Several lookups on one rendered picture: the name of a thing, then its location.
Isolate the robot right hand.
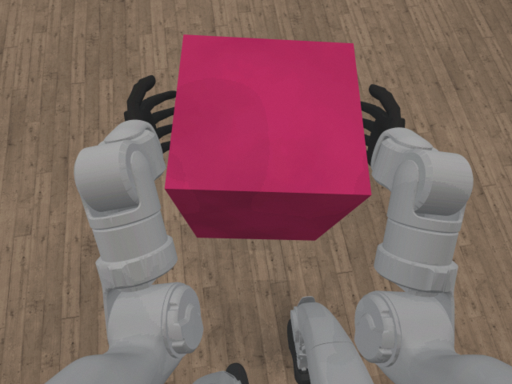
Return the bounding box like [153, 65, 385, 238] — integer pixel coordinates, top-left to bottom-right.
[361, 84, 405, 165]

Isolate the robot foot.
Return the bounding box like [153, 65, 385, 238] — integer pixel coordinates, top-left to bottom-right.
[287, 319, 310, 384]
[226, 363, 249, 384]

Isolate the left robot upper arm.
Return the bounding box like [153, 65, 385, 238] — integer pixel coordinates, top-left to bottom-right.
[45, 282, 203, 384]

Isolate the robot left foot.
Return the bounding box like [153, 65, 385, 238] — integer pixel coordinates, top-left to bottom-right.
[226, 363, 249, 384]

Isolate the right robot upper arm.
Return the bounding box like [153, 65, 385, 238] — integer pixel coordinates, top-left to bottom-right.
[354, 290, 512, 384]

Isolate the carton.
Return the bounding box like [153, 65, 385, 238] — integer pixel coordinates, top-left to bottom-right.
[165, 34, 371, 241]

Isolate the left robot forearm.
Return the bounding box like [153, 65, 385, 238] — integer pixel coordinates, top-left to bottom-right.
[74, 120, 178, 343]

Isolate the right robot forearm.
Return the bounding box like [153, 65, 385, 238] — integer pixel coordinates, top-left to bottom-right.
[370, 127, 474, 332]

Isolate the robot right foot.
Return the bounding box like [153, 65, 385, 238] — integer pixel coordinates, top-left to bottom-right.
[287, 319, 310, 384]

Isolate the robot left hand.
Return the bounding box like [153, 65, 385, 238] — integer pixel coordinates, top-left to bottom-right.
[124, 75, 177, 153]

